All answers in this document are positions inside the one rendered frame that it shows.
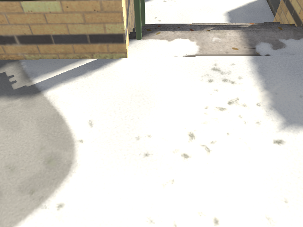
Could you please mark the stairs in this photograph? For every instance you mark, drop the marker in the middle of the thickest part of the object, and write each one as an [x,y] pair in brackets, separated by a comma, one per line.
[218,26]

